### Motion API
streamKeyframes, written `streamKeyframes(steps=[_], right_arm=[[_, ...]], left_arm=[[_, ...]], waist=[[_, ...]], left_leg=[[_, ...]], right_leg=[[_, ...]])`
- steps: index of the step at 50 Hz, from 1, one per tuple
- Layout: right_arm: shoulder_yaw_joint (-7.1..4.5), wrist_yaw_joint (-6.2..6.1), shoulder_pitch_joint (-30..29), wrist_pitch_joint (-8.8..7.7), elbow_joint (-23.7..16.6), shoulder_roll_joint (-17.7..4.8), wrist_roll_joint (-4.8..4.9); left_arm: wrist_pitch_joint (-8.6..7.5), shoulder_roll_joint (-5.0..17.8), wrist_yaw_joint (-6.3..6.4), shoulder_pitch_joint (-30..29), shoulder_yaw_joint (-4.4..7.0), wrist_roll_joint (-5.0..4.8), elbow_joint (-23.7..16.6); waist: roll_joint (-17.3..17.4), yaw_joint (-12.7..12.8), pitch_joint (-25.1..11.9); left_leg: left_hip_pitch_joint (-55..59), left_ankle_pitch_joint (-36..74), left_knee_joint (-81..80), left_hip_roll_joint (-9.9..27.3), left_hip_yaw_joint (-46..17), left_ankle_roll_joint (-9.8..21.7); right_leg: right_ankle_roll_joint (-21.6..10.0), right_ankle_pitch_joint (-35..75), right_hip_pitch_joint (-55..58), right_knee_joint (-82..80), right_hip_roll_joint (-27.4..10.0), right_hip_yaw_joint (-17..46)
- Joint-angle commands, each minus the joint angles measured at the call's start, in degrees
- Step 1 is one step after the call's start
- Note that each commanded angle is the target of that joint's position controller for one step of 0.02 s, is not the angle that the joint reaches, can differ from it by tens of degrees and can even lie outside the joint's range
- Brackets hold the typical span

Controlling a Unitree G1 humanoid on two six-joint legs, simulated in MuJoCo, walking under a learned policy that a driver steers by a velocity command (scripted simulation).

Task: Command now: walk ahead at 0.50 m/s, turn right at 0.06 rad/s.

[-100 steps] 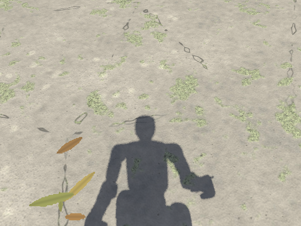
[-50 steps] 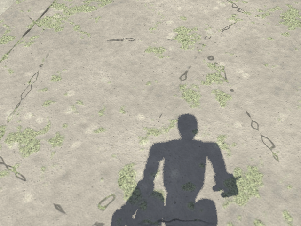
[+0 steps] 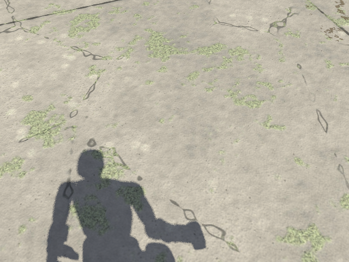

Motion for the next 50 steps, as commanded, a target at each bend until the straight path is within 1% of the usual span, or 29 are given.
streamKeyframes(steps=[1, 5, 9, 10, 12, 14, 15, 16, 17, 18, 19, 20, 21, 22, 24, 26, 31, 36, 38, 40, 41, 42, 43, 44, 45, 46, 47, 48, 50], right_arm=[[-0.91, 0.40, 0.2, 0.35, -2.0, -3.9, 0.46], [-0.57, 0.87, -5.6, 0.03, -3.2, -3.2, 1.12], [-0.19, 1.46, -10.7, -0.37, -5.0, -2.7, 0.88], [-0.12, 1.57, -11.1, -0.46, -5.2, -2.6, 0.74], [-0.28, 1.34, -8.7, -0.46, -4.8, -2.8, 0.66], [-1.15, 0.77, -0.3, -0.64, -2.5, -4.6, 0.50], [-1.93, 0.46, 8.0, -1.15, -0.1, -6.0, 0.04], [-3.40, -0.22, 17.0, -1.27, 1.8, -10.2, -0.88], [-5.06, -0.65, 16.1, -0.86, 1.3, -16.2, -0.54], [-4.78, -0.13, 14.6, -0.56, 1.8, -13.7, 2.40], [-4.40, -0.31, 10.7, -0.33, 1.2, -12.0, 2.45], [-3.68, -0.30, 8.4, -0.26, 1.1, -9.0, 2.12], [-3.25, -0.52, 6.9, -0.42, 1.1, -7.6, 2.07], [-2.81, -0.73, 5.9, -0.62, 1.2, -6.5, 2.25], [-2.99, -0.67, 6.7, -1.51, 1.6, -7.6, 2.46], [-3.43, -0.73, 7.7, -1.80, 1.8, -9.1, 2.39], [-3.88, -0.86, 12.5, -1.41, 2.6, -9.5, 2.51], [-4.21, -1.51, 15.6, -1.04, 2.5, -10.2, 1.51], [-4.44, -1.93, 13.1, -1.07, 1.5, -11.0, 1.28], [-4.52, -1.62, 9.7, -1.47, 0.6, -11.8, 1.40], [-3.99, -1.02, 9.5, -1.99, 0.3, -10.1, 2.07], [-2.61, -0.94, 11.7, -2.47, -1.6, -4.9, 3.51], [-2.47, -0.96, 15.5, -2.08, -3.3, -5.6, 2.83], [-2.82, -1.40, 14.6, -0.98, -0.8, -8.5, 1.21], [-2.78, -0.75, 10.5, -0.69, -0.7, -8.4, 0.77], [-2.63, -0.22, 9.0, -0.44, -1.0, -7.1, 0.86], [-2.64, 0.31, 8.0, 0.11, -1.5, -6.7, 0.21], [-2.49, 0.81, 8.3, 0.80, -1.2, -6.3, -0.02], [-2.30, 1.45, 6.8, 1.45, -2.3, -5.6, 0.14]], left_arm=[[-1.77, 6.8, -0.02, 2.3, 1.26, -0.02, -1.8], [-2.34, 6.7, 0.40, 4.8, 0.78, 0.47, -0.1], [-2.44, 6.2, 1.47, 7.0, 0.21, 1.01, 2.0], [-2.40, 6.3, 1.76, 7.0, 0.07, 1.09, 2.4], [-2.43, 7.2, 2.32, 5.7, -0.02, 1.31, 2.8], [-1.96, 9.1, 2.81, 4.9, 0.30, 1.74, 3.1], [-1.61, 9.9, 2.90, 4.0, 0.42, 1.51, 2.8], [-1.91, 9.2, 2.90, 2.7, -0.05, 1.07, 0.8], [-2.41, 3.7, 1.57, 6.3, -0.96, 0.37, -2.0], [-2.73, 7.1, 1.40, 1.8, -0.40, 1.64, -2.3], [-3.49, 7.0, 0.98, -1.3, -0.65, 0.96, -4.0], [-3.89, 6.9, 0.86, -2.4, -0.82, 0.91, -4.3], [-3.30, 6.5, 0.84, -2.9, -0.81, 1.40, -4.4], [-2.12, 6.0, 0.73, -1.8, -1.02, 2.13, -4.5], [-0.27, 4.8, 0.38, -1.1, -1.33, 2.65, -4.9], [0.40, 4.2, 0.16, -3.7, -1.56, 2.56, -6.2], [0.34, 3.9, -0.17, -15.4, -1.97, 2.01, -10.1], [-0.66, 4.7, -0.31, -22.1, -2.30, 1.31, -13.0], [-1.14, 6.1, -0.13, -19.2, -1.92, 1.14, -12.7], [-1.85, 8.3, 0.74, -8.9, -0.87, 1.09, -9.7], [-2.64, 11.0, 1.54, -1.5, 0.07, 1.87, -8.3], [-2.61, 15.5, 2.56, 6.0, 1.24, 3.21, -8.5], [-1.46, 17.7, 2.44, 3.3, 1.99, 2.46, -8.4], [-0.88, 12.1, 2.12, -0.7, 1.22, 1.97, -9.2], [-0.89, 7.5, 1.83, -3.2, 0.14, 1.53, -9.5], [-1.02, 5.8, 1.69, -4.5, -0.36, 1.66, -9.1], [-1.45, 5.5, 1.80, -4.0, -0.48, 1.56, -8.2], [-1.92, 5.5, 1.70, -3.4, -0.43, 1.40, -7.5], [-3.02, 6.0, 1.19, -1.7, -0.08, 0.75, -6.4]], waist=[[-4.3, 0.5, -0.5], [-4.6, 2.6, 1.1], [-4.2, 3.9, 3.4], [-4.4, 3.7, 3.4], [-5.7, 1.9, 1.4], [-7.5, -2.0, -4.1], [-6.8, -5.9, -8.3], [-2.5, -10.0, -14.0], [12.1, -5.0, -17.6], [3.1, -6.1, -17.3], [1.0, -4.5, -9.6], [-3.2, -2.9, -5.2], [-4.4, -1.2, -2.5], [-3.5, 0.5, -2.4], [-1.6, 1.4, -2.9], [-0.7, 1.2, -2.2], [1.2, -3.3, -1.0], [1.9, -5.8, -1.4], [2.6, -3.5, -1.8], [1.7, 1.7, -5.6], [-2.3, 5.3, -10.8], [-10.7, 6.8, -19.5], [-20.9, 2.5, -21.3], [-10.0, 1.2, -12.6], [-3.9, 1.6, -6.6], [-4.2, 0.6, -3.3], [-6.9, 0.1, -2.1], [-8.0, -0.3, -1.8], [-8.2, -0.6, -2.7]], left_leg=[[-2.4, 7.5, -5.1, 0.1, 1.4, 0.5], [-4.4, 13.3, -13.1, -2.2, 0.9, 2.1], [-4.9, 12.5, -20.3, -5.2, 2.5, 4.3], [-3.7, 11.1, -22.0, -5.9, 3.5, 5.0], [2.7, 6.3, -24.3, -9.0, 6.4, 7.1], [12.1, 0.7, -25.7, -12.8, 8.2, 9.7], [22.7, 2.5, -30.0, -13.5, 6.8, 11.5], [37.2, -0.2, -31.8, -4.5, -5.1, 15.4], [52.7, 4.7, -35.2, 11.5, -36.7, 25.4], [52.2, 6.2, -39.2, 10.9, -41.2, 25.6], [44.8, 7.7, -40.6, 9.7, -32.5, 23.9], [37.8, 12.4, -42.3, 7.5, -27.5, 21.8], [32.5, 16.5, -43.3, 4.8, -23.6, 20.1], [28.7, 19.0, -44.5, 2.4, -20.3, 18.9], [25.6, 22.2, -45.5, 0.3, -17.4, 18.6], [23.4, 20.8, -46.9, -1.5, -15.8, 18.1], [26.7, 19.6, -46.0, -3.9, -16.2, 14.4], [33.5, 25.9, -40.9, -2.1, -20.0, 13.6], [32.6, 26.7, -38.3, -1.3, -22.1, 11.9], [28.7, 32.2, -29.3, -3.7, -21.7, 9.5], [24.0, 27.7, -17.6, -7.5, -18.3, 7.9], [13.6, 5.8, -1.0, -12.4, -11.4, 6.2], [1.2, -19.9, 8.3, -16.8, -6.5, 5.8], [-2.4, -15.3, 13.0, -11.0, -6.8, 5.9], [-1.6, -10.5, 11.8, -9.3, -6.1, 5.5], [-0.2, -8.1, 9.1, -7.6, -5.4, 5.0], [0.6, -7.2, 7.4, -6.3, -4.9, 4.6], [1.6, -6.2, 7.5, -6.1, -4.2, 4.2], [0.7, -3.8, 7.3, -5.7, -3.7, 3.8]], right_leg=[[-4.4, 22.9, 2.0, -8.8, -15.8, 8.0], [-2.1, 23.5, 7.1, -10.0, -16.7, 4.1], [-1.3, 28.2, 12.9, -9.5, -18.8, 0.5], [-0.9, 31.7, 14.2, -8.4, -19.3, -0.4], [0.4, 48.7, 15.6, -2.5, -19.6, -2.7], [1.2, 64.0, 16.7, 11.3, -19.8, -4.4], [1.7, 59.5, 12.5, 23.0, -19.0, -5.7], [2.7, 40.9, 0.4, 40.0, -16.9, -7.5], [5.6, -13.9, -24.8, 62.0, -3.2, -6.8], [4.9, -16.5, -31.3, 66.0, -4.9, 4.3], [4.9, -11.0, -33.5, 63.1, -8.3, 4.9], [5.2, -8.5, -31.9, 58.6, -10.2, 4.0], [6.0, -8.2, -29.7, 55.1, -11.5, 3.7], [7.1, -8.2, -26.6, 52.3, -12.2, 3.5], [8.7, -8.2, -24.7, 48.0, -12.5, 2.2], [10.1, -5.0, -25.7, 42.8, -12.7, 0.8], [11.4, 7.1, -28.9, 27.6, -12.0, 0.1], [10.1, 7.3, -28.2, 18.9, -9.4, 0.8], [8.8, 4.4, -21.6, 14.5, -8.4, 1.9], [6.7, 1.5, -6.0, 9.8, -6.2, 1.1], [4.5, -0.3, 6.0, 7.3, -11.4, 5.7], [0.9, -12.8, 20.4, 4.7, -27.1, 23.1], [-4.5, -16.1, 22.4, -2.0, -34.6, 46.0], [-4.7, -21.0, 15.0, -1.4, -33.0, 41.0], [-3.5, -17.8, 8.1, -2.3, -29.5, 31.5], [-1.9, -10.6, 3.3, -4.2, -26.4, 23.6], [-1.0, -4.7, 0.9, -5.0, -24.4, 18.2], [-0.5, 0.3, -0.2, -5.7, -22.8, 14.0], [-1.1, 8.1, 0.3, -6.5, -23.0, 9.8]])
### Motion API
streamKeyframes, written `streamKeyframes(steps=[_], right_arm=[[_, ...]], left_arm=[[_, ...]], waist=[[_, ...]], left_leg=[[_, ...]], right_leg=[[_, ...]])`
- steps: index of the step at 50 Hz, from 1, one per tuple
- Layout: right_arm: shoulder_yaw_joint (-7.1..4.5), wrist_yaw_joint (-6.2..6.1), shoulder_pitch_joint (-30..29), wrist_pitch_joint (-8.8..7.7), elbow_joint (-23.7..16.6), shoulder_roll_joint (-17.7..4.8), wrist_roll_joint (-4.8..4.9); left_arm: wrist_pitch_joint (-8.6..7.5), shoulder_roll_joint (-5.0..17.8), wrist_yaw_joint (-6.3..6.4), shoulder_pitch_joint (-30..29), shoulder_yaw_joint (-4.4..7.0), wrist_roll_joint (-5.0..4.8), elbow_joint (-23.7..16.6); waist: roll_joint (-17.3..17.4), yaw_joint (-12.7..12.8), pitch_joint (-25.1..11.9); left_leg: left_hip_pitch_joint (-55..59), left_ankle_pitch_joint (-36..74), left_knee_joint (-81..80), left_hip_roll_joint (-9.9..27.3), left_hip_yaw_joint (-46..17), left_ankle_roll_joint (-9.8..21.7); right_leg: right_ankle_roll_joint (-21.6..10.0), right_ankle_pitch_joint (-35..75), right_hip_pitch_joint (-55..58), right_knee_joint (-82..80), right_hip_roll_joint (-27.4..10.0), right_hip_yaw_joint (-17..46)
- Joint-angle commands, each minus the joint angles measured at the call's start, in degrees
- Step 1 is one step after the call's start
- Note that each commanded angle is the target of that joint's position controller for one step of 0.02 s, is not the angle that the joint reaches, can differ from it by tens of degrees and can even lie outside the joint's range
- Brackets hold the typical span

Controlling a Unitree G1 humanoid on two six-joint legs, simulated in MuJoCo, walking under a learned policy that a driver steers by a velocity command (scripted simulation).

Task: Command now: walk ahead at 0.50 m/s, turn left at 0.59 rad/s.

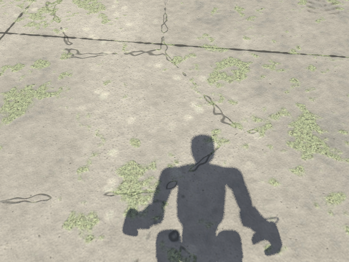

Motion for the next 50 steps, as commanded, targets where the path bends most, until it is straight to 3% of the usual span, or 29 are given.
streamKeyframes(steps=[1, 5, 8, 12, 14, 15, 16, 17, 18, 19, 20, 21, 23, 24, 27, 30, 33, 37, 40, 42, 43, 44, 45, 46, 48, 50], right_arm=[[-0.26, 1.15, 0.1, 0.54, -4.1, -2.0, -0.26], [0.67, 1.64, -6.6, 0.21, -6.3, -0.3, -0.25], [1.82, 2.04, -12.5, -0.35, -7.8, 1.2, -0.26], [2.31, 1.89, -17.4, -0.77, -9.3, 0.6, -0.49], [2.08, 1.23, -15.4, -1.24, -8.6, -0.1, -0.91], [1.70, 0.80, -10.0, -1.78, -6.8, -0.6, -1.22], [0.90, 0.18, -1.1, -2.42, -3.4, -2.2, -1.85], [-0.38, -0.72, 9.2, -2.73, -1.5, -6.6, -2.78], [-1.77, -1.46, 10.1, -2.27, -1.1, -12.6, -1.57], [-1.67, -1.84, 8.2, -1.98, -1.4, -10.1, 0.55], [-0.65, -2.00, 4.1, -2.26, -1.1, -6.9, 0.60], [0.23, -1.74, 1.2, -2.73, -0.8, -3.7, 0.40], [1.18, -1.79, -1.8, -3.65, -0.4, -0.5, 0.72], [1.29, -1.80, -1.3, -4.22, 0.0, -0.1, 0.66], [0.81, -1.95, 0.8, -5.39, 1.9, -1.3, 0.95], [0.87, -2.10, 2.7, -5.60, 3.3, -0.9, 0.83], [1.00, -2.31, 3.4, -5.71, 4.4, -0.8, 0.96], [0.80, -3.09, 7.4, -5.27, 6.8, -2.0, 0.81], [0.48, -3.68, 7.1, -4.57, 7.6, -3.9, 0.51], [0.03, -3.97, 6.2, -3.62, 7.5, -5.6, 0.22], [-0.06, -3.92, 5.7, -3.19, 7.1, -6.1, 0.45], [0.41, -3.63, 5.6, -3.38, 5.2, -4.5, 0.53], [1.03, -2.34, 6.2, -3.97, 1.2, 0.2, 1.46], [0.60, -2.11, 0.0, -4.67, 0.1, -3.7, 0.56], [1.10, -1.97, -1.6, -5.84, -0.4, -2.3, 1.35], [1.25, -1.93, -0.2, -3.85, -0.2, -1.5, -0.49]], left_arm=[[-1.83, 6.3, -0.38, 4.0, 1.92, -0.78, -1.0], [-2.08, 6.2, -0.94, 6.7, 2.05, -0.52, 1.4], [-1.97, 6.6, -1.26, 7.9, 2.12, -0.79, 2.9], [-1.06, 8.4, -0.95, 12.4, 2.51, -0.84, 6.0], [-0.34, 9.5, -0.71, 13.1, 2.66, -0.83, 7.3], [0.04, 9.8, -0.61, 13.2, 2.60, -1.01, 7.9], [0.23, 8.8, -0.52, 13.4, 2.17, -1.27, 8.0], [0.06, 6.4, -0.58, 12.5, 1.28, -1.28, 5.6], [0.12, 1.5, -1.34, 17.1, 0.41, -1.96, 3.6], [0.72, 7.8, -0.68, 11.2, 2.16, -0.79, 4.2], [0.37, 6.6, -0.98, 8.2, 2.05, -1.54, 3.3], [0.22, 5.3, -1.15, 8.3, 1.75, -1.89, 4.0], [1.78, 4.0, -1.52, 11.2, 1.77, -0.63, 6.1], [2.42, 3.5, -1.88, 11.6, 1.88, -0.33, 6.7], [3.20, 2.4, -2.75, 7.5, 2.17, -0.29, 5.6], [3.25, 2.0, -3.02, 1.6, 2.17, -0.24, 4.0], [2.93, 0.9, -3.53, -4.3, 1.48, -0.15, 2.0], [2.77, 0.7, -4.24, -11.0, 0.85, 0.16, -1.0], [2.84, 1.7, -3.95, -9.3, 1.29, 0.28, -1.4], [2.67, 3.5, -3.37, -1.4, 2.32, 0.47, 0.5], [2.18, 5.2, -2.91, 6.7, 3.37, 0.93, 3.0], [2.12, 10.5, -1.97, 14.6, 5.23, 1.44, 4.6], [2.85, 16.0, -1.59, 11.0, 6.70, -0.02, 3.3], [3.41, 14.9, -1.53, 10.9, 6.60, -1.53, 3.1], [3.18, 9.2, -0.85, 6.1, 5.11, -1.44, 3.9], [2.33, 6.7, -0.54, 2.6, 4.22, -1.71, 3.5]], waist=[[-8.7, 0.6, -1.0], [-7.9, 1.5, 0.7], [-8.2, 2.7, 1.8], [-8.4, 3.9, 2.7], [-8.7, 2.4, 1.2], [-8.1, -0.3, -1.8], [-6.1, -3.9, -7.3], [0.1, -7.9, -15.0], [13.4, -4.7, -20.4], [2.7, -6.1, -15.7], [1.6, -3.8, -8.1], [-0.1, -1.6, -4.5], [2.0, 1.6, -1.7], [2.2, 1.9, -1.6], [1.3, 2.2, 0.9], [0.6, 1.2, 3.0], [0.8, 0.2, 4.1], [0.3, -1.6, 5.2], [1.6, 0.1, 2.6], [2.7, 3.6, -2.5], [1.1, 7.4, -7.0], [-4.7, 10.5, -12.8], [-19.3, 5.9, -17.2], [-7.5, 8.2, -15.4], [-0.5, 3.5, -3.0], [-0.9, 0.0, -1.1]], left_leg=[[-9.9, 4.3, 1.1, 4.0, -1.9, -0.9], [-13.0, 11.1, -8.1, 3.6, -1.8, -1.7], [-8.0, 16.3, -20.5, 3.2, 1.8, -1.5], [-4.0, 12.4, -29.1, 2.6, 5.6, 0.7], [0.7, 7.7, -32.3, 0.6, 7.2, 2.7], [7.9, 8.0, -35.6, -1.2, 7.9, 4.0], [20.5, 9.8, -37.7, -1.5, 7.2, 5.4], [35.5, 4.2, -38.5, 11.5, -7.1, 8.3], [47.7, 6.2, -45.0, 26.6, -34.5, 15.9], [43.3, 9.1, -45.9, 24.2, -31.5, 14.4], [35.7, 14.6, -46.7, 21.7, -21.8, 12.5], [28.9, 19.1, -48.9, 19.0, -15.7, 10.3], [21.0, 20.8, -52.6, 15.4, -7.6, 6.9], [19.6, 22.0, -53.8, 14.9, -6.0, 6.8], [19.6, 22.9, -57.2, 14.7, -1.2, 6.8], [21.3, 24.6, -58.2, 14.1, 3.1, 6.4], [22.2, 27.7, -57.9, 13.2, 7.8, 5.5], [28.5, 35.3, -55.5, 15.0, 11.0, 4.7], [33.4, 56.9, -46.8, 16.0, 13.9, 3.4], [33.8, 67.4, -32.4, 16.2, 15.1, 3.0], [28.7, 60.8, -20.0, 15.3, 15.9, 2.2], [16.3, 39.6, -2.0, 13.0, 16.2, 0.6], [-9.0, -10.1, 19.6, -1.6, 11.1, -3.0], [-15.5, -7.0, 21.2, 1.2, 0.0, -2.3], [-13.6, 0.5, 11.3, 6.3, -0.1, -2.1], [-6.9, 0.9, 4.7, 7.9, -0.3, -3.6]], right_leg=[[-6.9, 10.5, 7.7, -14.1, -16.0, 12.3], [-7.4, 15.0, 8.5, -15.9, -14.4, 5.9], [-6.4, 16.6, 7.4, -16.1, -12.7, 1.2], [-6.2, 21.8, 12.3, -13.9, -15.3, 1.0], [-5.7, 34.6, 15.5, -7.9, -15.8, 0.2], [-5.0, 41.7, 15.8, -0.5, -14.9, -1.3], [-3.9, 40.2, 11.6, 10.3, -12.8, -3.3], [-2.6, 20.0, 0.0, 27.0, -10.4, -4.5], [-0.4, -20.7, -20.0, 45.5, 0.2, -3.1], [-1.2, -18.1, -25.2, 49.2, -2.0, 5.5], [-1.8, -13.2, -25.5, 47.7, -3.7, 6.9], [-1.8, -10.0, -22.7, 43.8, -5.2, 7.1], [-0.8, -7.4, -16.9, 39.8, -6.1, 7.0], [-0.6, -6.2, -15.7, 39.9, -5.6, 6.7], [0.1, -0.5, -20.4, 38.2, -5.9, 7.0], [0.6, 5.5, -25.4, 33.1, -6.0, 6.8], [0.5, 11.2, -24.3, 23.5, -5.4, 3.8], [-1.9, 10.5, -23.0, 14.4, -4.1, -0.8], [-5.2, 3.2, -17.4, 11.7, -0.2, -4.2], [-8.1, -2.9, -8.1, 10.4, 3.9, -5.3], [-10.0, -1.7, 3.2, 5.8, 5.0, -3.7], [-13.7, -6.8, 17.3, 3.2, -5.2, 10.3], [-23.5, -3.9, 32.3, -4.3, -20.2, 44.1], [-23.0, 0.1, 31.0, -7.3, -19.8, 43.2], [-18.4, 10.6, 15.7, -9.0, -16.3, 30.1], [-15.6, 16.8, 7.1, -10.5, -11.1, 22.6]])
Over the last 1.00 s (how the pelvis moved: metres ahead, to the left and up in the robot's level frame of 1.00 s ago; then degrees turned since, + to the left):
0.56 0.10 0.00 31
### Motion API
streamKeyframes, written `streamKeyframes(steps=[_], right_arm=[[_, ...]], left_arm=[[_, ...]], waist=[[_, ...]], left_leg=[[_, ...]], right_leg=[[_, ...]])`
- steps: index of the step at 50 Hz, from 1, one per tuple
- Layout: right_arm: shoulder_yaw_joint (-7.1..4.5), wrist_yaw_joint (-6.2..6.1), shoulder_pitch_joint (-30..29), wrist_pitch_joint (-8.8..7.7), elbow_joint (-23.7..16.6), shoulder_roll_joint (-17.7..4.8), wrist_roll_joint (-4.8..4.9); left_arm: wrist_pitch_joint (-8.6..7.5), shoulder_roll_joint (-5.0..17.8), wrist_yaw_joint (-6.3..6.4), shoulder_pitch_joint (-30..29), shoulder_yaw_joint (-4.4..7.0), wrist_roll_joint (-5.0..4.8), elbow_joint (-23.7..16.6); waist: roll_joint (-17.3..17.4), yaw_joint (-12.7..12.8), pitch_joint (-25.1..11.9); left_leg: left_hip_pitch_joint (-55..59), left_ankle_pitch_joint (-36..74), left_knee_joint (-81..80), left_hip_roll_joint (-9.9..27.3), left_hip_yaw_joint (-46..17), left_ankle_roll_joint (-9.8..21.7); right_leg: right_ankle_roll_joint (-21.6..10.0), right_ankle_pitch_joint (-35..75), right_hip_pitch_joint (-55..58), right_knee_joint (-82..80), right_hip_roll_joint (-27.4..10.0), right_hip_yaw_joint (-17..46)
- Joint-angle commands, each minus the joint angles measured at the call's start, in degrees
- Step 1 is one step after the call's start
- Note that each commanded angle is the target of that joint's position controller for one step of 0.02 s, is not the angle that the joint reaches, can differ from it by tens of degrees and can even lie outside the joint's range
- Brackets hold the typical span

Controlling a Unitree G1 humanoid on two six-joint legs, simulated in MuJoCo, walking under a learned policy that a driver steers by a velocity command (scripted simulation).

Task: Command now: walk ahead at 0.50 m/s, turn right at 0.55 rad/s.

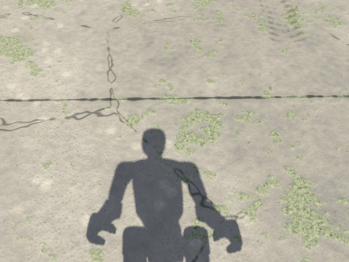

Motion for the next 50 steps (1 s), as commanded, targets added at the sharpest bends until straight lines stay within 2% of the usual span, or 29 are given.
streamKeyframes(steps=[1, 3, 5, 10, 14, 15, 17, 18, 19, 20, 21, 22, 23, 24, 26, 28, 30, 33, 36, 39, 42, 43, 44, 45, 46, 47, 48, 49, 50], right_arm=[[-1.23, 0.27, 2.3, 1.03, -4.1, -6.0, -1.45], [-1.09, 0.62, 1.2, 2.26, -4.9, -5.2, -1.55], [-1.00, 0.79, -3.5, 2.54, -6.7, -5.1, -1.42], [-0.61, 1.15, -14.0, 2.26, -10.2, -5.1, -0.78], [-0.28, 1.35, -19.0, 1.41, -12.5, -5.8, -0.28], [-0.34, 1.32, -18.7, 1.16, -12.8, -6.3, -0.18], [-0.77, 1.13, -13.1, 0.63, -11.3, -7.6, -0.13], [-1.34, 0.70, -7.8, 0.28, -9.6, -8.6, -0.22], [-2.01, 0.11, -0.5, -0.44, -7.5, -10.0, -0.67], [-2.83, -0.78, 8.4, -0.92, -6.9, -13.6, -1.84], [-4.25, -0.85, 9.5, -0.22, -6.2, -19.3, -2.35], [-3.84, -0.31, 6.2, 0.51, -6.1, -14.8, -0.86], [-2.74, 0.04, 1.8, 0.53, -7.0, -9.9, -0.27], [-2.09, 0.33, -0.4, 0.34, -6.6, -7.5, -0.41], [-1.56, 0.20, 0.2, -0.34, -4.9, -6.3, -0.22], [-1.65, 0.61, 2.8, -1.42, -3.1, -6.7, 0.33], [-1.91, 0.78, 4.2, -1.93, -1.9, -7.4, 0.76], [-1.86, 0.80, 5.9, -1.58, -0.4, -7.0, 0.84], [-2.01, 0.96, 8.3, -1.37, 1.3, -7.6, 0.91], [-2.31, 0.94, 10.9, -1.11, 2.8, -8.7, 0.76], [-2.52, 0.58, 11.0, -0.52, 3.9, -9.5, 0.54], [-2.48, 0.46, 11.0, -0.30, 4.3, -9.5, 0.69], [-2.26, 0.43, 10.9, -0.06, 4.7, -9.1, 0.93], [-1.64, 0.48, 10.1, -0.16, 3.3, -7.4, 1.20], [-0.08, 0.63, 14.2, -0.23, 0.9, -0.9, 2.64], [-1.91, -0.13, 13.0, 0.45, 2.1, -7.3, 1.14], [-2.39, 0.05, 10.1, 0.68, 1.8, -7.7, 0.90], [-2.07, 0.48, 8.3, 0.71, 1.9, -6.1, 1.05], [-2.16, 0.75, 7.8, 1.22, 2.2, -5.4, 0.82]], left_arm=[[-1.41, 6.0, 0.63, 3.9, 1.36, -0.65, -1.7], [-2.24, 7.6, 0.39, 5.2, 1.71, -0.71, -1.3], [-2.35, 8.4, 0.36, 7.1, 1.94, -0.60, -1.0], [-2.06, 8.7, 0.43, 12.3, 2.14, -0.54, -0.4], [-1.84, 9.3, 0.98, 14.7, 2.26, 0.22, -0.4], [-1.85, 9.7, 1.21, 14.2, 2.35, 0.37, -0.7], [-2.11, 10.3, 1.51, 11.5, 2.37, 0.53, -1.4], [-2.41, 10.5, 1.37, 10.6, 2.30, 0.49, -1.4], [-2.79, 9.6, 1.00, 10.5, 1.94, 0.15, -1.1], [-3.32, 5.9, 0.61, 11.3, 0.74, -0.25, -2.3], [-3.27, 1.7, 0.49, 19.6, 0.00, -1.61, -3.0], [-2.59, 6.2, 1.02, 18.5, 0.30, 0.44, -1.0], [-2.42, 6.9, 0.59, 13.3, 0.49, 0.87, -1.4], [-2.49, 6.0, 0.15, 9.8, 0.20, 0.92, -2.2], [-1.71, 5.1, -0.65, 8.6, -0.07, 1.65, -2.5], [-1.07, 4.3, -0.99, 8.8, -0.36, 1.84, -2.3], [-0.84, 3.8, -1.28, 5.9, -0.70, 1.94, -3.2], [-0.98, 2.7, -1.74, -2.0, -1.65, 1.93, -5.6], [-1.36, 1.0, -2.06, -8.6, -2.84, 1.45, -7.3], [-1.58, 1.8, -1.73, -11.8, -2.97, 1.11, -8.1], [-1.93, 2.9, -1.10, -11.2, -2.56, 1.27, -8.2], [-2.27, 3.3, -0.78, -8.0, -2.20, 1.55, -7.2], [-2.93, 4.3, -0.27, -0.4, -1.50, 2.07, -4.6], [-3.60, 7.8, 0.49, 9.6, -0.30, 3.18, -2.1], [-3.43, 14.1, 1.09, 14.7, 1.30, 3.86, -1.8], [-2.61, 12.2, 0.98, 13.4, 1.20, 1.50, -1.6], [-2.50, 8.5, 0.86, 7.9, 0.16, 0.97, -2.3], [-2.93, 5.1, 0.64, 4.3, -0.64, 0.83, -2.5], [-3.40, 3.3, 0.71, 2.7, -1.10, 0.85, -2.4]], waist=[[0.4, -1.0, -3.6], [-0.6, -1.3, -3.5], [-1.6, 0.0, -2.0], [-3.8, 4.5, -1.4], [-4.4, 6.2, -1.5], [-4.8, 5.6, -1.5], [-5.6, 2.6, -2.5], [-5.1, 0.3, -4.5], [-2.1, -3.4, -8.3], [3.5, -6.6, -16.2], [17.3, -2.2, -20.5], [9.1, -1.2, -15.1], [2.6, -0.9, -7.5], [0.7, -0.6, -4.2], [4.9, 0.7, -2.8], [5.5, 1.2, -3.8], [5.2, 1.4, -3.1], [4.7, 0.1, -0.8], [4.8, -1.6, -0.1], [4.8, -2.4, -0.1], [4.7, -1.2, -0.1], [4.0, 0.5, -1.4], [1.6, 3.9, -5.1], [-2.5, 7.9, -11.7], [-15.1, 7.3, -18.9], [-10.2, 7.1, -17.8], [-6.6, 4.5, -9.7], [-5.4, 3.2, -5.2], [-5.8, 2.0, -2.9]], left_leg=[[-10.1, 1.4, -4.3, 3.3, -3.4, -1.6], [-10.4, 3.2, -8.7, 3.2, -2.1, -2.8], [-12.9, 7.7, -14.3, 3.3, -1.4, -3.8], [-16.0, 17.6, -27.9, 1.6, -1.6, -4.2], [-14.8, 17.2, -34.6, -0.8, -1.9, -3.1], [-12.8, 16.2, -36.5, -1.2, -2.5, -2.5], [-3.4, 13.4, -40.7, -2.4, -2.1, -0.6], [4.2, 11.8, -42.2, -4.0, -1.1, 0.6], [14.2, 12.8, -45.8, -3.1, -1.5, 2.3], [26.5, 2.1, -47.6, 8.8, -14.1, 5.4], [37.6, -1.5, -54.6, 22.0, -41.9, 13.1], [32.0, -10.1, -56.8, 21.1, -46.4, 13.8], [24.3, -9.7, -57.5, 18.0, -36.7, 12.6], [19.3, -2.5, -58.4, 14.8, -28.8, 11.2], [15.2, 9.7, -59.7, 10.2, -18.9, 9.1], [15.3, 19.3, -59.9, 9.5, -15.2, 9.7], [15.9, 21.2, -61.5, 9.6, -12.8, 10.7], [15.8, 20.8, -64.2, 8.3, -9.2, 10.9], [15.1, 24.2, -64.1, 6.9, -5.6, 10.0], [17.3, 27.8, -62.2, 8.3, -5.3, 9.4], [20.7, 34.1, -58.1, 10.4, -5.7, 8.6], [20.5, 40.2, -53.3, 9.9, -5.5, 8.0], [18.5, 43.6, -43.9, 7.4, -3.6, 7.0], [10.0, 33.5, -30.3, 4.5, -1.8, 5.7], [-9.0, 1.1, -10.3, -4.3, 3.3, 3.0], [-13.5, -9.2, -3.1, -4.6, -2.7, 3.9], [-14.8, -5.1, -2.4, -1.6, -4.9, 4.5], [-13.7, -1.2, -4.6, 0.4, -4.7, 4.4], [-11.9, 0.8, -6.8, 1.5, -4.3, 4.2]], right_leg=[[-9.8, 18.9, 9.7, -15.5, -16.2, 20.4], [-9.7, 19.9, 7.7, -16.4, -14.4, 18.5], [-8.7, 17.5, 7.2, -17.6, -13.2, 18.3], [-6.0, 17.1, 12.7, -15.9, -12.2, 20.1], [-5.4, 22.9, 17.4, -11.8, -13.6, 22.8], [-4.7, 23.7, 17.7, -10.6, -14.1, 23.9], [-2.6, 26.9, 15.8, -8.0, -14.6, 24.0], [-1.5, 32.3, 14.7, -3.2, -13.7, 23.4], [-0.2, 32.9, 12.6, 6.8, -10.4, 20.2], [1.2, 19.7, 6.1, 22.2, -7.1, 16.3], [3.4, -18.3, -10.9, 37.0, 2.7, 10.4], [2.7, -17.8, -16.9, 42.4, -1.7, 11.6], [2.8, -12.1, -16.8, 41.9, -4.0, 11.8], [3.0, -9.0, -15.9, 39.2, -5.5, 11.2], [3.9, -7.5, -13.1, 35.1, -7.3, 10.2], [4.6, -6.9, -12.4, 33.9, -6.9, 9.3], [5.5, -4.7, -15.4, 31.5, -7.9, 8.2], [6.9, 1.1, -18.4, 23.0, -10.5, 4.9], [7.3, 6.1, -14.6, 12.5, -10.6, 1.7], [6.3, 6.4, -11.2, 7.0, -9.6, 0.1], [4.0, 2.3, -7.5, 3.3, -8.4, -0.3], [3.2, 1.4, -2.1, 0.8, -7.1, -0.5], [2.0, 2.4, 7.9, -3.1, -6.0, -0.5], [-0.4, -1.6, 22.0, -4.4, -13.6, 7.7], [-5.9, -8.0, 37.3, -9.0, -30.9, 31.8], [-6.9, -10.1, 31.9, -13.2, -32.5, 38.8], [-5.5, -10.9, 24.8, -14.3, -29.7, 30.1], [-4.1, -7.5, 18.4, -16.8, -26.9, 23.4], [-2.2, -4.2, 14.5, -18.6, -24.5, 18.2]])
Over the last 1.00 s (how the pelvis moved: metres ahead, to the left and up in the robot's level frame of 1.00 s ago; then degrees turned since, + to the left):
0.52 0.02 -0.01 -11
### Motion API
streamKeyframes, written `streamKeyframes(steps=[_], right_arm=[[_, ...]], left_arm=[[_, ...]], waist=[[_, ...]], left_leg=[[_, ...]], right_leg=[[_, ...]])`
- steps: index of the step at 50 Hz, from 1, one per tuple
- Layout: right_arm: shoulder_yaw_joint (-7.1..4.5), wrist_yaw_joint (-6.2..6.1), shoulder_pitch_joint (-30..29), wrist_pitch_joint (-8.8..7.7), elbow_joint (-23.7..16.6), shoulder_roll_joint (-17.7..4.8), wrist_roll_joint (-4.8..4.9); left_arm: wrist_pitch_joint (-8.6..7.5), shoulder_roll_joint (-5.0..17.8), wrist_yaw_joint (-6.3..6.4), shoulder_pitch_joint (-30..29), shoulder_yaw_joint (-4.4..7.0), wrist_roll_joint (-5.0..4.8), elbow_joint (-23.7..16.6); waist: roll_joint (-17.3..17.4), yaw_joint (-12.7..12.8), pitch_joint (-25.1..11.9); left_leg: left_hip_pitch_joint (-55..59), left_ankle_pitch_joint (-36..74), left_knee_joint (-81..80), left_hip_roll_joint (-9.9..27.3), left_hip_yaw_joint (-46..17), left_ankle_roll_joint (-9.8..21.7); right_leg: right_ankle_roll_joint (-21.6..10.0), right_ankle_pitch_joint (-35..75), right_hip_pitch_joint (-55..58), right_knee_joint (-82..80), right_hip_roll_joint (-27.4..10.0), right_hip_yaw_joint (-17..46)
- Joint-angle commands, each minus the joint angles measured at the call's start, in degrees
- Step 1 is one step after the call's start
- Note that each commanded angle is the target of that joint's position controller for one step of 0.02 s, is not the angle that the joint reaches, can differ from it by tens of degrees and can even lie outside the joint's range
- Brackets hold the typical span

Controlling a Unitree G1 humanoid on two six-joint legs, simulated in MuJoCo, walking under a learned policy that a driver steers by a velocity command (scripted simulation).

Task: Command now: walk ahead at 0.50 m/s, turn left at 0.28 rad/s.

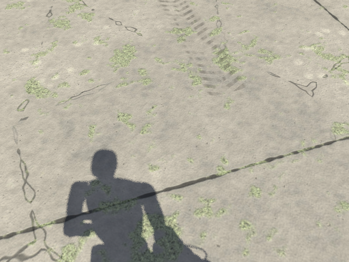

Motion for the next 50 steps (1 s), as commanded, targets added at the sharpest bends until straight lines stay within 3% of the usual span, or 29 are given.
streamKeyframes(steps=[1, 3, 6, 11, 16, 19, 20, 21, 22, 23, 24, 25, 26, 27, 29, 32, 36, 40, 43, 45, 47, 48, 49, 50], right_arm=[[-1.48, 0.55, 0.5, 0.55, -2.9, -4.8, -1.05], [-1.50, 1.27, 0.0, 1.65, -2.9, -3.5, -1.31], [-1.66, 1.96, -5.2, 2.31, -4.7, -2.8, -1.32], [-0.84, 2.80, -15.1, 2.18, -8.3, -1.4, -1.31], [-0.19, 3.48, -22.7, 2.06, -11.9, -1.6, -1.72], [-0.84, 2.95, -19.6, 2.17, -11.6, -2.9, -1.92], [-1.37, 2.65, -15.6, 2.06, -10.6, -3.8, -1.93], [-2.21, 2.26, -9.5, 1.63, -8.8, -5.2, -2.06], [-3.69, 1.48, -0.2, 1.21, -6.1, -8.3, -2.73], [-5.71, 0.58, 1.7, 1.41, -6.3, -15.7, -2.95], [-5.94, 0.50, 1.8, 2.21, -7.2, -16.9, -0.88], [-5.58, -0.09, -1.5, 2.49, -6.9, -15.5, -0.30], [-4.73, -0.40, -4.6, 2.16, -7.0, -12.2, 0.01], [-4.11, -0.57, -7.3, 1.73, -7.3, -10.1, 0.06], [-3.22, -0.51, -9.9, 0.93, -7.9, -7.9, 0.57], [-3.67, -0.24, -8.0, 0.26, -7.7, -10.3, 0.25], [-3.64, -0.66, -5.1, 1.43, -7.9, -10.4, 0.17], [-3.91, -1.22, -2.3, 2.60, -8.2, -11.1, -0.17], [-3.71, -1.52, -2.3, 3.14, -8.4, -10.6, -0.80], [-3.59, -1.70, -3.6, 3.35, -8.8, -10.5, -1.00], [-3.38, -1.87, -6.6, 3.13, -9.3, -10.5, -0.01], [-2.75, -1.81, -6.8, 2.56, -10.4, -9.0, 0.68], [-2.14, -1.95, -0.6, 2.41, -10.8, -5.8, 0.51], [-2.72, -2.49, 2.7, 3.79, -9.3, -8.2, -0.19]], left_arm=[[-1.00, 4.8, 0.62, 7.2, 1.50, -0.76, 0.6], [-2.11, 5.1, 0.76, 8.4, 1.69, -0.82, 1.5], [-2.84, 5.9, 0.95, 10.6, 2.17, -1.24, 3.1], [-2.68, 5.3, 1.18, 13.5, 2.04, -1.08, 5.3], [-1.94, 7.1, 1.89, 18.0, 2.46, -0.87, 7.9], [-0.96, 9.1, 2.46, 17.4, 2.93, -0.62, 8.3], [-0.38, 10.0, 2.53, 17.0, 3.20, -0.51, 8.3], [0.21, 10.8, 2.46, 16.8, 3.42, -0.57, 8.0], [0.38, 10.7, 2.20, 15.6, 3.39, -0.72, 7.0], [-0.05, 4.1, 1.14, 18.0, 1.98, -1.62, 3.2], [-0.83, 7.6, 0.68, 11.8, 2.77, -1.28, 0.4], [-1.51, 7.7, 0.52, 6.6, 2.65, -1.43, -1.1], [-2.07, 7.0, 0.72, 7.4, 2.29, -1.88, -0.8], [-1.69, 6.8, 1.07, 8.9, 2.43, -1.55, 0.3], [0.74, 6.2, 1.22, 11.6, 2.44, 0.21, 0.8], [2.71, 4.9, 0.98, 11.0, 2.19, 0.07, -0.4], [3.31, 5.5, 1.15, 4.3, 1.95, -0.30, -3.1], [3.40, 6.6, 1.40, -1.3, 1.65, -0.88, -5.3], [2.97, 7.2, 1.66, -1.5, 1.46, -1.16, -5.3], [2.53, 7.7, 1.91, 0.9, 1.53, -1.30, -4.7], [1.77, 8.0, 2.31, 6.2, 1.73, -0.88, -3.2], [0.96, 9.9, 2.72, 9.2, 2.09, -0.30, -2.9], [1.08, 14.1, 2.84, 9.3, 2.55, -0.85, -4.2], [2.24, 12.2, 2.46, 9.7, 2.15, -2.34, -3.7]], waist=[[-7.4, 2.8, -0.3], [-6.1, 1.9, -0.4], [-4.9, 1.8, 0.8], [-4.9, 3.2, 3.2], [-4.7, 5.1, 4.3], [-6.6, 2.8, 1.1], [-7.0, 1.0, -1.4], [-6.7, -1.5, -5.2], [-3.2, -6.2, -10.0], [9.8, -3.5, -15.8], [6.5, -4.6, -18.9], [1.7, -3.8, -9.6], [-1.4, -1.1, -4.4], [-3.7, 1.8, -1.5], [-2.8, 4.7, -2.5], [-0.8, 5.3, -4.5], [2.1, 2.7, -5.2], [3.1, 0.1, -5.0], [3.8, -0.4, -4.1], [4.2, 0.5, -3.6], [3.3, 4.1, -3.6], [-1.6, 5.1, -6.8], [-13.9, 1.9, -11.1], [-15.7, 1.9, -15.7]], left_leg=[[-15.4, 4.4, 4.3, 5.0, -2.9, 0.2], [-15.0, 7.2, 4.7, 4.8, -2.4, -0.5], [-20.7, 12.8, 2.9, 5.6, -1.9, -1.3], [-22.2, 22.0, -10.6, 5.0, 1.5, -1.9], [-19.8, 20.0, -21.1, 3.1, 6.7, 1.2], [-12.8, 11.5, -23.0, -1.6, 9.9, 4.7], [-8.2, 8.4, -23.6, -3.6, 10.4, 6.2], [-0.5, 7.4, -26.3, -5.4, 9.8, 7.8], [13.3, 7.7, -31.0, -3.2, 4.1, 10.5], [32.8, 6.4, -32.3, 14.8, -23.2, 18.6], [35.4, 7.7, -42.1, 20.3, -43.9, 22.5], [29.4, 17.1, -42.8, 19.2, -33.1, 20.5], [21.2, 30.5, -42.4, 17.4, -26.0, 18.1], [14.8, 42.9, -41.9, 14.1, -19.6, 15.5], [8.4, 52.7, -41.6, 9.9, -12.8, 13.2], [6.9, 61.1, -40.3, 7.0, -9.9, 12.0], [8.4, 59.2, -38.5, 5.1, -10.7, 9.0], [12.8, 55.7, -36.3, 6.2, -15.2, 8.0], [15.3, 56.9, -33.5, 7.2, -16.8, 7.8], [14.3, 56.6, -31.0, 7.1, -18.0, 6.5], [10.9, 52.7, -25.6, 4.7, -18.3, 3.6], [6.8, 43.3, -18.8, 1.4, -16.6, 1.1], [-0.8, 2.6, -5.6, -7.1, -9.3, -1.0], [-3.8, -18.3, 2.2, -10.4, -6.6, -1.7]], right_leg=[[-4.5, -0.6, 12.3, -20.0, -16.1, 16.5], [-4.4, 6.1, 11.4, -21.1, -15.4, 11.9], [-4.5, 11.0, 13.3, -22.3, -15.0, 6.3], [-3.7, 17.2, 14.6, -21.9, -13.2, -1.6], [-3.0, 27.5, 22.1, -18.5, -15.5, -5.8], [-2.1, 51.0, 26.2, -8.3, -16.1, -8.6], [-2.1, 56.4, 26.5, -1.1, -16.2, -9.1], [-1.8, 54.4, 24.3, 9.0, -16.1, -9.3], [0.0, 42.1, 15.0, 24.3, -14.8, -9.8], [3.4, -3.2, -9.7, 46.3, -6.2, -9.2], [4.5, -19.6, -20.9, 56.1, 1.5, 3.5], [4.0, -13.9, -25.8, 54.5, -2.9, 7.3], [4.1, -9.7, -22.7, 49.2, -4.9, 7.0], [4.5, -9.2, -18.5, 44.9, -6.1, 7.0], [6.1, -9.5, -11.5, 39.9, -6.4, 7.2], [7.5, -6.6, -10.9, 34.2, -4.9, 5.8], [7.9, -0.8, -13.2, 26.0, -3.9, 5.6], [7.2, 1.2, -14.8, 19.8, -2.6, 7.0], [5.7, -1.1, -12.9, 14.5, -1.5, 7.3], [4.0, -2.8, -7.5, 8.9, -0.5, 7.4], [2.0, 4.3, 3.4, -3.5, 0.1, 6.9], [-0.1, 20.2, 12.6, -7.0, -6.5, 13.2], [-6.8, 52.3, 21.7, -4.3, -21.9, 27.4], [-14.4, 52.3, 19.2, -6.0, -27.0, 36.8]])
Over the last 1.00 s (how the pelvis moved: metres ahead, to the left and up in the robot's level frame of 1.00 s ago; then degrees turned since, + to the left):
0.51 -0.07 0.01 -14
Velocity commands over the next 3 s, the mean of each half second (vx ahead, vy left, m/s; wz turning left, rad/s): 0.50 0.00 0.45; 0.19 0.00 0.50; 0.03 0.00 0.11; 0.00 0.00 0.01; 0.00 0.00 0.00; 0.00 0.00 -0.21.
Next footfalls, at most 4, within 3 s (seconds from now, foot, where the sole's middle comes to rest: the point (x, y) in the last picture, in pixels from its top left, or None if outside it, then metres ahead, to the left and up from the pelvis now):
0.44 left None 0.35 0.13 -0.77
0.96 right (169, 237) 0.58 0.05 -0.77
1.30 left None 0.39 0.18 -0.77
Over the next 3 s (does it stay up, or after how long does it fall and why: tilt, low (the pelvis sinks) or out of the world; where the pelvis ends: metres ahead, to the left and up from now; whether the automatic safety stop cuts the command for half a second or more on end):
stays up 0.47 0.10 -0.02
